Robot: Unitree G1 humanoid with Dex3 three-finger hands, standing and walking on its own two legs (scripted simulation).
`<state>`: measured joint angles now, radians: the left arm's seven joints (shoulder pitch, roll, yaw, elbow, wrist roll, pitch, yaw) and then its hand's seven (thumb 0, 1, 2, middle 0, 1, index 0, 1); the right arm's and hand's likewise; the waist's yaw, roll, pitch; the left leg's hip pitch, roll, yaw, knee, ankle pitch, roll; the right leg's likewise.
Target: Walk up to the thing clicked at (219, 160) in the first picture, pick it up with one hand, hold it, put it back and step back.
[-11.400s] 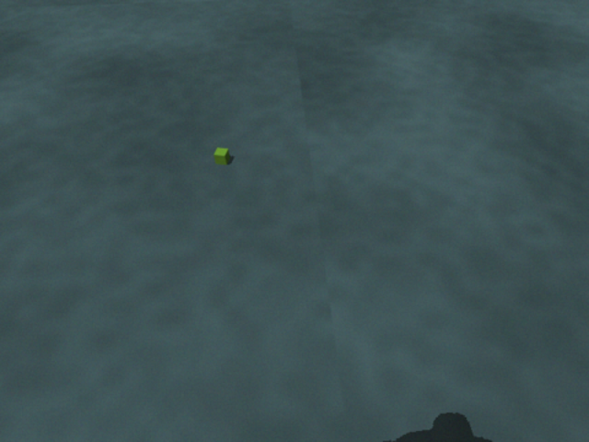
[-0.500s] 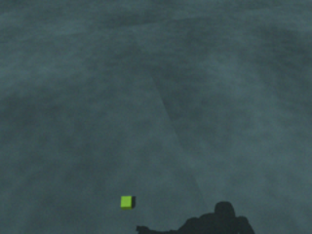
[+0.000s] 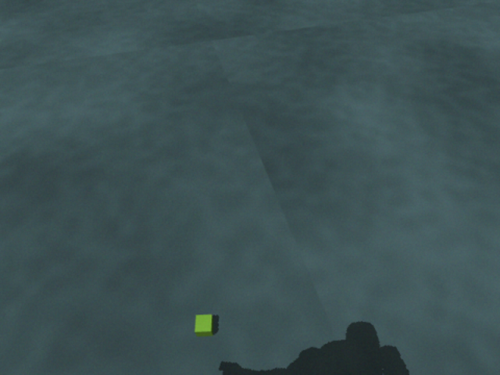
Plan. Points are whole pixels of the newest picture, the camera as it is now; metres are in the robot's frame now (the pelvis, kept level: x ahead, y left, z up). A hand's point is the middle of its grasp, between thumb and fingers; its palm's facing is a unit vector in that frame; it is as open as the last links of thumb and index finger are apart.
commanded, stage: stand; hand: left
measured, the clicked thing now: (204, 325) +0.42 +0.20 -0.75
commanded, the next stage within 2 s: walk up in 0.60 s
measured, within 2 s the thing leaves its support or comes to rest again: neither
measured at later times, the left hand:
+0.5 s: hand out of the picture +0.08 +0.25 -0.16, palm faces -0.03 -0.94 -0.34, open 7.4 cm
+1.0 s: hand out of the picture +0.05 +0.25 -0.16, palm faces -0.02 -0.94 -0.35, open 7.4 cm
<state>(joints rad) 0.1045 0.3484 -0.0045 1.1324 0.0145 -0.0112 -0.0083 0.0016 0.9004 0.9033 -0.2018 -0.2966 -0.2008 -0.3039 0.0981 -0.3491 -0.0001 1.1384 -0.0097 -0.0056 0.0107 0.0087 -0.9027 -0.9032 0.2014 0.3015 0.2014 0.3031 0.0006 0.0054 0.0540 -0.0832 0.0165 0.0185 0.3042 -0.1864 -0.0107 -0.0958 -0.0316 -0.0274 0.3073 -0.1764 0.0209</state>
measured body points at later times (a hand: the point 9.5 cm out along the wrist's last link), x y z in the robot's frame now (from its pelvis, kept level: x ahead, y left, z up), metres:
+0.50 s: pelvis +0.00 +0.00 +0.00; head +0.01 +0.00 +0.45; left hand +0.08 +0.30 -0.13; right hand +0.08 -0.30 -0.13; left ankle -0.01 +0.12 -0.75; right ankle -0.01 -0.13 -0.75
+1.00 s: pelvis -0.03 -0.01 -0.01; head -0.01 -0.01 +0.44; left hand +0.05 +0.30 -0.14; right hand +0.05 -0.32 -0.14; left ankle -0.01 +0.12 -0.75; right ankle -0.01 -0.13 -0.75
